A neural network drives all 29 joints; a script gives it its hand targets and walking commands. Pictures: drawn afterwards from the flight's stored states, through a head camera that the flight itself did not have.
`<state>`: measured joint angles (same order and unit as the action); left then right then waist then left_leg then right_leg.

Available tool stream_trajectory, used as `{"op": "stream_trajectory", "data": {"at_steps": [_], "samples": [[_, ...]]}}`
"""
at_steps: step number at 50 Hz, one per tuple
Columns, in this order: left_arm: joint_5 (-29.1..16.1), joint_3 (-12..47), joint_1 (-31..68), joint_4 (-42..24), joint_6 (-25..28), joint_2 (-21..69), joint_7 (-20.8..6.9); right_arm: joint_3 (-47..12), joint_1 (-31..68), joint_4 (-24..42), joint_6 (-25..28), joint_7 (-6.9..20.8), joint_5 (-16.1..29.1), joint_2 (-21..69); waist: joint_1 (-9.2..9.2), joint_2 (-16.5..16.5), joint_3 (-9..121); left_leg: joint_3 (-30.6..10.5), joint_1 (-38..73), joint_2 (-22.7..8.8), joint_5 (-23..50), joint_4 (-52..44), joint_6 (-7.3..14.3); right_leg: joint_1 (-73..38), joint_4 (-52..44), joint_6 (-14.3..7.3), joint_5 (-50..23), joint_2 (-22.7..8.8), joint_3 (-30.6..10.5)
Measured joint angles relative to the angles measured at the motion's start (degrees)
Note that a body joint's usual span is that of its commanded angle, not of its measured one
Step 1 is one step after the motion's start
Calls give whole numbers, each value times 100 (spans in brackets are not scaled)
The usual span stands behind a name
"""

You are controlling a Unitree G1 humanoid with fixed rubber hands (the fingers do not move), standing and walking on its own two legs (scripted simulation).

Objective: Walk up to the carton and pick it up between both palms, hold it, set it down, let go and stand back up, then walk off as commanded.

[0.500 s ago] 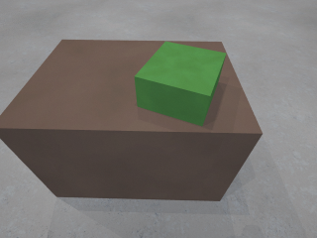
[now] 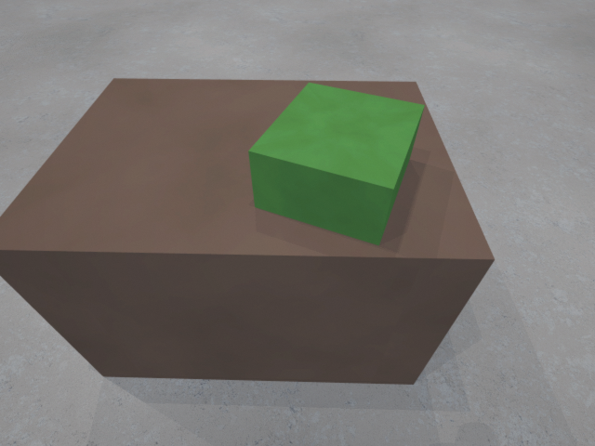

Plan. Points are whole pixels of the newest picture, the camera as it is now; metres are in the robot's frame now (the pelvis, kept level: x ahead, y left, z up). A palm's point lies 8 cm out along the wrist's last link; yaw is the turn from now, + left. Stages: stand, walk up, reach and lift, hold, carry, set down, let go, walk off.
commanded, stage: stand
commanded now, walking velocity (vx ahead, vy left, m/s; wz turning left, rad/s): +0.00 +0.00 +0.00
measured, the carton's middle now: (340, 155) +0.74 -0.06 -0.02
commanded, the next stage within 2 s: none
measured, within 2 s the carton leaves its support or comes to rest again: neither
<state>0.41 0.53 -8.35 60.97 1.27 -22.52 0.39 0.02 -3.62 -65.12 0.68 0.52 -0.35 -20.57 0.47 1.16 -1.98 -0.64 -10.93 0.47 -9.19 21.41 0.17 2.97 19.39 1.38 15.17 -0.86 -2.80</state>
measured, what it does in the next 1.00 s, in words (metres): stands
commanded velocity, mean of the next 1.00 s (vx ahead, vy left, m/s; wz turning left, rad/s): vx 0.00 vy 0.00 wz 0.00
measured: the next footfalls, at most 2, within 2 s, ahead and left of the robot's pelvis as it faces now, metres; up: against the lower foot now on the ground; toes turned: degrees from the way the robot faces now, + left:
none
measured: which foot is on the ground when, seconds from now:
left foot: down 0.00-1.00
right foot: down 0.00-1.00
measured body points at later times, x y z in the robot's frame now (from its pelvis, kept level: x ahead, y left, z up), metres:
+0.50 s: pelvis +0.00 +0.00 +0.00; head +0.00 +0.01 +0.45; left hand +0.07 +0.30 -0.13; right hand +0.09 -0.31 -0.12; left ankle +0.03 +0.12 -0.75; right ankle -0.05 -0.14 -0.75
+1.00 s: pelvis +0.00 -0.01 +0.00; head +0.01 +0.00 +0.45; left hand +0.06 +0.31 -0.13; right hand +0.08 -0.31 -0.13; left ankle +0.03 +0.12 -0.75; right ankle -0.05 -0.14 -0.75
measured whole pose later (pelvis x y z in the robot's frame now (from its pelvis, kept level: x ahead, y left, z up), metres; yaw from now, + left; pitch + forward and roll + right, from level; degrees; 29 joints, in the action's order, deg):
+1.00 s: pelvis +0.00 -0.01 +0.00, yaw +0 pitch -1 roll +0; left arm 0.6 -0.3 -10.3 60.9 0.9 -22.6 0.1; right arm 0.4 -5.4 -65.1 0.6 0.6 -0.4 -20.3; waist 0.4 0.7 -2.5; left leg -1.0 -10.8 -0.1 -9.0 21.0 -0.5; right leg 2.8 19.1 0.8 15.0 -0.2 -2.5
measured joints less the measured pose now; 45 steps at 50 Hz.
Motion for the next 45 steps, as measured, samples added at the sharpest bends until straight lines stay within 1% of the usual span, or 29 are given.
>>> {"op": "stream_trajectory", "data": {"at_steps": [8,21,26,31,34,42,45], "samples": [[20,-8,45,57,-30,16,-9,17,-3,53,-13,-7,20,10,30,-32,-45,-19,30,-7,48,-60,-7,-48,-86,-4,-51,6,19],[-10,-12,16,-33,-47,79,-37,-9,-48,1,-3,4,18,17,-39,-5,-30,6,28,2,59,-61,-2,9,13,-7,-19,-4,-4],[17,-17,-49,-10,-41,105,-13,4,-81,37,12,9,6,51,-21,34,7,-4,54,4,68,-82,-12,-11,14,-11,-14,-5,7],[43,-34,-58,-38,-65,121,-5,12,-56,111,18,-26,-10,44,10,11,-8,-26,53,-21,75,-55,-19,-49,-34,-19,-61,22,25],[49,-44,-39,-58,-72,98,-7,22,-41,120,-25,-3,7,47,14,8,1,-37,20,-23,91,-50,-27,-8,-5,-20,-61,26,36],[23,-101,-103,-25,-52,-33,-65,57,-132,29,-51,9,-7,48,3,-15,-10,-44,-54,-26,85,-43,-40,95,69,-46,-20,32,42],[47,-98,-132,-12,-30,-48,-46,73,-160,-11,-50,24,-11,32,3,-17,-62,-61,-38,-23,68,-38,-51,71,73,-57,8,31,60]]}}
